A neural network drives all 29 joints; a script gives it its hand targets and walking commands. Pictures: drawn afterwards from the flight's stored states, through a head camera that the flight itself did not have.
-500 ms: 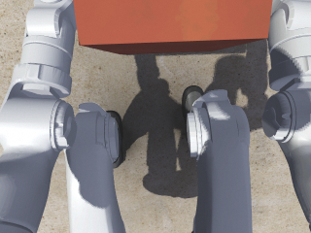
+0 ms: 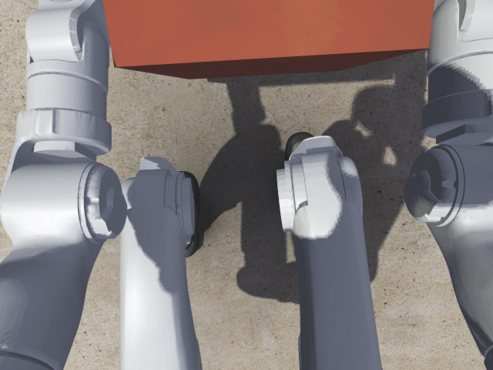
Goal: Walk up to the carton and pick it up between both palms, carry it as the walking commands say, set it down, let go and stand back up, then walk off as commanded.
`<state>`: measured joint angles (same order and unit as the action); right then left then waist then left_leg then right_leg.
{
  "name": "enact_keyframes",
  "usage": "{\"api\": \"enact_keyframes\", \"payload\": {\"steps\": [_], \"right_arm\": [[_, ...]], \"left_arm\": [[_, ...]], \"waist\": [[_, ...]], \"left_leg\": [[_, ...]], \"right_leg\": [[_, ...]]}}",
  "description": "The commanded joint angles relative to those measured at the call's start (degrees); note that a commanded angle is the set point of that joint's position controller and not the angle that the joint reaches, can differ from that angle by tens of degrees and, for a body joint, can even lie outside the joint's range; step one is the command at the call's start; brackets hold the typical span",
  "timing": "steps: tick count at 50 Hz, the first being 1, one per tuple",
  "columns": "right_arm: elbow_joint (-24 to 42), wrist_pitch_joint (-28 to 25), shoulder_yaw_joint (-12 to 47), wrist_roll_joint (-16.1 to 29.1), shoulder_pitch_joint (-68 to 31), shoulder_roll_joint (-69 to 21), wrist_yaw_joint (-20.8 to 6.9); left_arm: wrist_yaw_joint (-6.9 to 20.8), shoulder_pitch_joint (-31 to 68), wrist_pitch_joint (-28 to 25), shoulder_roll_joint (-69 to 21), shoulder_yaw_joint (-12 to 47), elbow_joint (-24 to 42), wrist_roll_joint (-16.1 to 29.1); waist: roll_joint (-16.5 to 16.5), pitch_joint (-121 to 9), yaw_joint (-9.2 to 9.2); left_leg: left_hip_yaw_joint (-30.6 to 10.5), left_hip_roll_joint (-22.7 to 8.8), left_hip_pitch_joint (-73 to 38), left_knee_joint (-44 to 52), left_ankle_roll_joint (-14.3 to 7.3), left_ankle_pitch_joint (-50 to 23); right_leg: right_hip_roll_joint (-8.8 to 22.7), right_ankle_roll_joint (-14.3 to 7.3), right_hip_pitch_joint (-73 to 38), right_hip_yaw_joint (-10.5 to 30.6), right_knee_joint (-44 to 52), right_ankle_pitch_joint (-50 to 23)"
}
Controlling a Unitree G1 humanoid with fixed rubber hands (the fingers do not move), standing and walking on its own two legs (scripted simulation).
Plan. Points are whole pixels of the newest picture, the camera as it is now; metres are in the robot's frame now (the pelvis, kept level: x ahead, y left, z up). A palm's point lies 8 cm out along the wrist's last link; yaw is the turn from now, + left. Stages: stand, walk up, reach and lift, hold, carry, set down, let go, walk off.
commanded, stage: reach and lift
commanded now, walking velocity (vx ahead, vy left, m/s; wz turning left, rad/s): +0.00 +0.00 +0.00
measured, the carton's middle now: out of the picture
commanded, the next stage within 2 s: none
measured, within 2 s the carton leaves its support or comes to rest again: neither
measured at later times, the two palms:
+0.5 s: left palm out of the picture +0.55 +0.10 -0.08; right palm out of the picture +0.51 -0.26 -0.09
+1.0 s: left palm out of the picture +0.53 +0.10 -0.01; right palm out of the picture +0.49 -0.26 -0.02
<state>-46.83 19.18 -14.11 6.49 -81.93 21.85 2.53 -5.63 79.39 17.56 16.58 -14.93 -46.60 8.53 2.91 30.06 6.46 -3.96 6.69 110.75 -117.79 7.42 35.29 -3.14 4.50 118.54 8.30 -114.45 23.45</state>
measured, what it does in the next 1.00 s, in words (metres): rises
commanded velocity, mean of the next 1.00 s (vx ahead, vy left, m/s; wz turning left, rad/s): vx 0.00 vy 0.00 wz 0.00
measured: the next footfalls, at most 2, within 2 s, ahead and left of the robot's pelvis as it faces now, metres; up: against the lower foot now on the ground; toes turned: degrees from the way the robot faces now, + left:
none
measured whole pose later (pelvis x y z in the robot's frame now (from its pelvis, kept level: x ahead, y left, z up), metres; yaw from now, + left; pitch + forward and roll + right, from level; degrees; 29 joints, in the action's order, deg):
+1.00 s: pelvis -0.01 +0.01 +0.10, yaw -2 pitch +22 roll +5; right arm -35.4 26.1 -17.4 2.2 -73.2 17.0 2.0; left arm -2.1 70.5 23.8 12.7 -19.8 -36.2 4.0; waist 2.9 30.0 5.0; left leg -4.3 7.7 90.5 -99.2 6.4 31.4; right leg -4.2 5.3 97.1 10.0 -96.8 21.4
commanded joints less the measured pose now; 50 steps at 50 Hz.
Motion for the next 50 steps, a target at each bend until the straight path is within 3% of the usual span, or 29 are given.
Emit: {"api": "enact_keyframes", "payload": {"steps": [1, 5, 7, 8, 9, 13, 16, 20, 21, 24, 25, 26, 27, 29, 31, 32, 34, 35, 36, 37, 38, 39, 40, 41, 42, 47, 48, 49, 50], "right_arm": [[17.9, -2.2, 25.1, 7.9, -39.3, -56.2, -13.4], [23.2, -1.4, 27.5, 8.2, -38.1, -58.5, -13.0], [15.9, -0.6, 25.0, 6.6, -36.1, -57.2, -13.2], [24.1, -0.9, 27.9, 8.3, -37.8, -59.3, -13.0], [20.6, -1.0, 26.1, 7.3, -35.9, -56.3, -13.1], [25.6, -0.2, 30.3, 8.4, -40.0, -59.7, -12.7], [19.3, 0.5, 25.1, 6.5, -37.8, -56.9, -12.6], [27.7, 0.4, 28.3, 8.3, -39.5, -61.3, -12.8], [21.7, 1.2, 25.5, 6.3, -37.5, -58.4, -13.0], [25.2, 1.3, 28.1, 6.4, -35.5, -62.4, -13.6], [17.8, 1.6, 25.0, 5.4, -32.3, -60.0, -13.8], [26.3, 1.4, 27.6, 6.2, -36.6, -62.8, -13.9], [26.7, 1.8, 27.8, 7.0, -36.8, -61.0, -14.0], [26.1, 2.3, 28.0, 6.3, -36.2, -61.6, -14.1], [27.3, 2.6, 27.4, 5.8, -35.8, -61.2, -14.1], [23.8, 2.3, 26.2, 5.8, -35.5, -60.5, -14.0], [22.7, 2.5, 25.6, 4.9, -32.4, -60.1, -14.8], [25.1, 2.5, 25.6, 5.2, -34.2, -60.0, -14.9], [21.1, 2.5, 25.5, 5.0, -30.1, -60.5, -15.3], [27.6, 2.5, 27.2, 5.5, -33.8, -61.2, -15.1], [20.5, 3.1, 25.2, 3.7, -30.0, -59.9, -15.4], [27.1, 3.3, 27.7, 5.1, -31.5, -62.6, -15.1], [20.9, 3.4, 25.7, 3.9, -30.2, -61.3, -15.1], [26.4, 3.4, 28.4, 5.4, -33.7, -62.9, -15.2], [29.0, 3.4, 29.2, 6.5, -34.4, -61.8, -15.2], [24.5, 4.1, 28.6, 5.6, -32.1, -63.1, -14.5], [30.8, 4.0, 31.0, 7.7, -32.4, -65.3, -14.2], [22.1, 4.7, 27.8, 4.2, -27.6, -65.1, -14.3], [28.1, 3.7, 30.3, 6.5, -30.1, -66.2, -14.7]], "left_arm": [[12.9, 48.5, -2.2, -50.5, 25.2, 18.9, 4.6], [13.4, 45.4, -1.8, -49.9, 24.9, 21.1, 4.6], [13.9, 46.4, -1.5, -50.7, 24.5, 19.3, 3.4], [14.2, 49.0, -2.0, -51.4, 27.0, 25.0, 5.5], [14.3, 46.3, -1.7, -51.0, 26.2, 21.8, 5.0], [14.2, 48.0, -1.3, -48.5, 26.1, 23.6, 5.0], [15.1, 48.9, -0.1, -49.9, 24.6, 20.3, 4.9], [14.7, 48.1, -0.5, -52.4, 26.3, 24.9, 5.6], [14.7, 43.8, 0.6, -51.7, 23.3, 18.8, 3.2], [15.4, 47.2, 0.1, -53.9, 26.4, 24.5, 5.0], [15.4, 42.7, 0.9, -53.6, 25.1, 18.9, 3.9], [15.5, 45.3, 0.4, -54.0, 25.7, 25.1, 4.5], [15.5, 44.8, 1.0, -54.4, 26.3, 24.3, 3.5], [15.1, 44.1, 1.5, -54.6, 25.0, 22.8, 3.6], [15.5, 45.6, 1.6, -54.5, 26.4, 26.8, 5.1], [15.7, 44.7, 2.1, -54.0, 25.6, 22.4, 4.5], [15.7, 42.0, 2.3, -56.5, 26.7, 22.3, 3.8], [15.7, 42.1, 2.3, -58.0, 27.1, 24.3, 3.3], [15.6, 41.0, 2.5, -57.4, 27.5, 22.9, 3.4], [15.7, 45.7, 2.0, -58.6, 29.5, 28.9, 5.6], [15.9, 42.3, 2.4, -56.1, 26.9, 23.2, 4.0], [16.1, 47.2, 1.7, -57.9, 30.0, 31.7, 5.5], [16.2, 41.8, 2.5, -53.9, 25.8, 22.9, 3.1], [15.9, 44.3, 2.2, -56.0, 28.2, 28.8, 4.0], [15.7, 43.1, 2.5, -56.2, 28.3, 27.9, 3.9], [16.6, 44.1, 2.6, -52.8, 25.0, 24.1, 2.6], [17.2, 43.3, 1.9, -54.2, 28.2, 30.7, 3.9], [17.5, 40.6, 2.5, -54.3, 25.4, 24.2, 2.9], [17.4, 39.8, 2.6, -56.6, 28.4, 27.8, 3.5]], "waist": [[-2.0, -129.2, -1.9], [-7.4, -134.9, -2.76], [-3.1, -129.6, -1.44], [-5.8, -136.6, -1.63], [-4.4, -133.8, 0.03], [-8.6, -135.6, -3.83], [-5.0, -129.5, -0.39], [-4.3, -137.2, -3.56], [-3.9, -135.5, -1.37], [-5.7, -140.4, -2.1], [-4.0, -131.5, 0.08], [-5.2, -135.2, -2.38], [-1.8, -138.4, -2.23], [-5.0, -139.1, -3.64], [-6.1, -140.1, 0.06], [-2.9, -134.1, -2.13], [0.2, -132.3, -0.55], [-0.4, -138.3, 1.85], [-0.2, -135.0, -0.12], [-1.7, -140.7, 0.24], [-2.3, -134.1, 2.18], [-3.1, -143.2, 1.51], [-2.7, -133.0, -1.14], [-2.7, -139.7, -2.04], [-3.9, -142.6, -0.49], [-6.6, -133.8, -3.65], [-5.9, -143.6, -2.48], [-6.6, -135.3, -2.39], [-3.1, -140.9, -3.66]], "left_leg": [[13.4, 3.4, -23.5, 11.5, -5.2, -13.2], [13.2, 4.2, -21.8, 11.5, -5.8, -16.0], [13.2, 3.6, -20.0, 12.6, -5.5, -12.2], [12.8, 3.8, -23.9, 12.5, -5.7, -16.8], [12.8, 3.6, -21.4, 12.9, -5.3, -15.6], [12.6, 3.8, -22.6, 14.2, -6.4, -14.8], [12.1, 3.9, -21.8, 16.2, -6.1, -8.0], [11.9, 4.0, -29.5, 17.9, -6.2, -14.9], [11.5, 4.0, -28.7, 18.2, -5.9, -12.9], [11.9, 4.0, -31.5, 19.0, -5.8, -15.0], [11.4, 4.0, -27.3, 19.6, -5.5, -11.7], [10.8, 4.2, -31.2, 20.0, -6.1, -15.0], [11.6, 3.8, -33.3, 21.0, -5.5, -15.3], [11.6, 4.1, -34.3, 21.6, -5.2, -15.6], [10.8, 4.6, -34.4, 22.2, -5.7, -13.0], [10.5, 3.8, -32.8, 23.0, -5.3, -12.6], [10.0, 3.6, -35.7, 24.1, -5.2, -14.4], [10.2, 3.7, -40.3, 24.0, -5.0, -17.0], [9.2, 3.8, -38.6, 24.0, -5.2, -15.9], [9.4, 3.6, -40.9, 24.9, -5.3, -18.0], [10.3, 3.9, -36.6, 25.0, -5.3, -14.6], [10.3, 4.1, -41.1, 25.8, -5.0, -17.0], [9.9, 4.0, -35.6, 26.6, -5.5, -12.4], [10.0, 4.3, -41.6, 27.4, -5.9, -15.9], [9.4, 3.9, -43.5, 27.4, -5.6, -16.7], [11.0, 4.5, -34.3, 28.7, -5.9, -10.3], [10.8, 4.2, -40.8, 29.0, -6.0, -15.3], [9.9, 4.3, -36.6, 30.1, -6.2, -11.6], [10.1, 4.8, -41.9, 31.0, -6.0, -14.6]], "right_leg": [[-1.6, -2.0, -61.6, -15.0, 8.7, -15.4], [-2.0, -1.8, -70.9, -13.8, 9.8, -21.0], [-1.6, -1.9, -65.8, -13.9, 9.8, -16.4], [-2.2, -1.5, -69.8, -13.9, 9.5, -21.9], [-2.4, -1.7, -68.4, -14.1, 9.3, -20.6], [-2.0, -0.6, -72.4, -13.4, 11.9, -19.1], [-1.9, -1.7, -67.9, -14.3, 13.5, -10.4], [-2.6, -1.8, -71.3, -14.6, 14.3, -15.1], [-2.3, -2.1, -69.7, -14.8, 15.0, -14.0], [-2.4, -1.4, -73.8, -14.3, 15.9, -16.0], [-2.4, -2.1, -68.4, -15.2, 16.0, -12.1], [-2.7, -1.9, -68.8, -14.5, 16.7, -14.7], [-2.9, -1.8, -70.8, -13.9, 17.5, -15.2], [-2.7, -1.5, -73.4, -14.9, 18.5, -15.1], [-3.2, -2.0, -74.2, -14.7, 19.1, -13.0], [-2.8, -2.2, -70.6, -15.1, 18.6, -12.0], [-3.0, -2.7, -66.8, -15.4, 19.5, -13.0], [-3.2, -2.9, -68.9, -15.3, 20.2, -15.6], [-2.9, -3.1, -68.1, -14.7, 19.6, -13.7], [-3.0, -2.7, -72.0, -15.4, 20.3, -15.8], [-2.4, -2.1, -69.1, -14.8, 21.9, -13.4], [-3.1, -2.2, -76.4, -14.5, 22.0, -15.9], [-2.7, -2.3, -71.3, -15.0, 22.2, -11.1], [-3.3, -1.8, -73.4, -15.2, 22.2, -13.1], [-3.0, -1.7, -76.4, -15.2, 22.4, -14.4], [-2.8, -1.2, -78.5, -12.6, 25.8, -9.2], [-3.2, -0.9, -84.7, -12.1, 25.9, -14.7], [-3.6, -1.3, -80.9, -13.8, 26.3, -11.4], [-3.6, -1.8, -81.2, -13.8, 25.6, -13.8]]}}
